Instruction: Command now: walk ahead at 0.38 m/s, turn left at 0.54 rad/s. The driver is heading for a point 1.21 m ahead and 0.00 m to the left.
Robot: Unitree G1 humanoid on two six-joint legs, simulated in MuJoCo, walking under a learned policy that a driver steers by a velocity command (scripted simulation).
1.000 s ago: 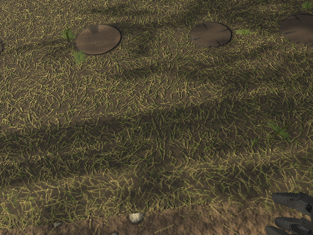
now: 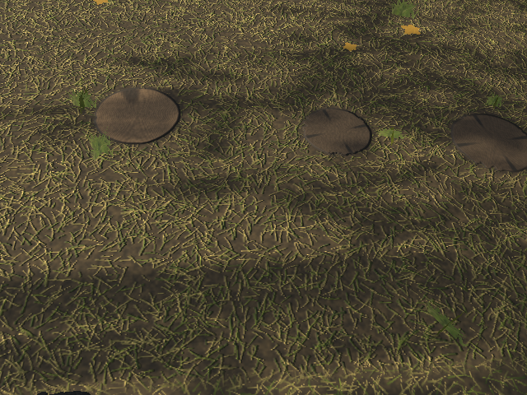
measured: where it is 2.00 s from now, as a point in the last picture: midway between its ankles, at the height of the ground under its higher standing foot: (215, 257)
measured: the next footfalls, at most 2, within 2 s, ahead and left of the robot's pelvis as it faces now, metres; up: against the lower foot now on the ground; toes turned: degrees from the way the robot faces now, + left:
right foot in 0.26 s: +0.33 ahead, -0.13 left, +0.00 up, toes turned +13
left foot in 0.74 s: +0.51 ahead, +0.21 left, +0.00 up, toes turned +18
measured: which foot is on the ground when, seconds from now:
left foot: down 0.00-0.28, up 0.30-0.72, down 0.74-1.00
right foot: up 0.00-0.24, down 0.26-0.74, up 0.76-1.00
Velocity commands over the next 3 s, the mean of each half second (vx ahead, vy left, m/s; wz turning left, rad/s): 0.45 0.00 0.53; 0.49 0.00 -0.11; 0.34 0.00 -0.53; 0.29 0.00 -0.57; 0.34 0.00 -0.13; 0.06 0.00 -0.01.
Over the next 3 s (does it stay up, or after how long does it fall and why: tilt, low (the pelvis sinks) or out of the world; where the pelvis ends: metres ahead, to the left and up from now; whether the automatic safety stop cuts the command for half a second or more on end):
stays up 1.14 -0.06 -0.01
